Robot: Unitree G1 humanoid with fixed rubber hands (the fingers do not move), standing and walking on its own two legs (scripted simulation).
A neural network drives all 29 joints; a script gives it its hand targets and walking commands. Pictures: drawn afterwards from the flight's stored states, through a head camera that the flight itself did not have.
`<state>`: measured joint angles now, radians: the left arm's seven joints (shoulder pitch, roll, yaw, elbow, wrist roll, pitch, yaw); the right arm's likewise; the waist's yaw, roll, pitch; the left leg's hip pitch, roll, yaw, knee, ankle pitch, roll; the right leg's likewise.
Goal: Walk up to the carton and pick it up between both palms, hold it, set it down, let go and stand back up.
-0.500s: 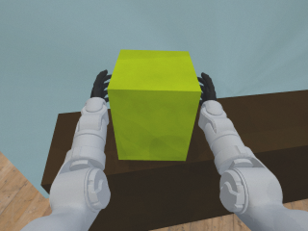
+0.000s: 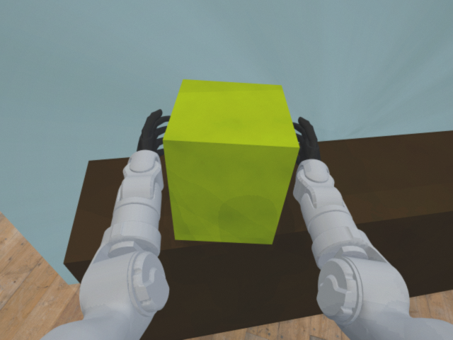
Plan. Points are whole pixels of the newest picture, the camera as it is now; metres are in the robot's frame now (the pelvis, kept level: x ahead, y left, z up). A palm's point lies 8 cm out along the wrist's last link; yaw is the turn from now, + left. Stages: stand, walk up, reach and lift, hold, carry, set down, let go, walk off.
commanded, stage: set down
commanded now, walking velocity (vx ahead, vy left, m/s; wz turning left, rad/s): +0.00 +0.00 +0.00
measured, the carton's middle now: (228, 162) +0.44 +0.04 +0.08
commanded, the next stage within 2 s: none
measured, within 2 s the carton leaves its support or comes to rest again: rests again in 0.12 s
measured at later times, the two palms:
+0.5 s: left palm (148, 157) +0.41 +0.19 +0.12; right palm (304, 165) +0.41 -0.10 +0.11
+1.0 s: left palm (148, 158) +0.41 +0.19 +0.12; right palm (303, 167) +0.41 -0.10 +0.11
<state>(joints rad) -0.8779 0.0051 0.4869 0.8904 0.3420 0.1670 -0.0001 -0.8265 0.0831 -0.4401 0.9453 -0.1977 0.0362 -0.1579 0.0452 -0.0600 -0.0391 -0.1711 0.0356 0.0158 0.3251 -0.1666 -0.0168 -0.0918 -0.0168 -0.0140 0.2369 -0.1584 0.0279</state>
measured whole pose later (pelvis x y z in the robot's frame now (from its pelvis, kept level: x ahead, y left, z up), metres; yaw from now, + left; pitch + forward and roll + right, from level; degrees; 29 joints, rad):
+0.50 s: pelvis +0.00 +0.00 +0.00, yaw +0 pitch +0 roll -1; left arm -0.84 -0.05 0.55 0.79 0.41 0.15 -0.05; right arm -0.78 0.14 -0.54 0.87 -0.31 -0.08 -0.12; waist 0.06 -0.06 0.01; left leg -0.14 0.03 0.02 0.31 -0.16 -0.01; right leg -0.07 -0.03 -0.01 0.24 -0.17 0.03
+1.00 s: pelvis +0.00 +0.00 +0.00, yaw +0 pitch -1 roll +0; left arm -0.84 -0.09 0.62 0.73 0.47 0.13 -0.09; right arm -0.77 0.18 -0.60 0.83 -0.39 -0.12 -0.09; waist 0.06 -0.07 0.06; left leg -0.12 0.02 0.02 0.30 -0.16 -0.01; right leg -0.06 -0.04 -0.01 0.26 -0.18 0.04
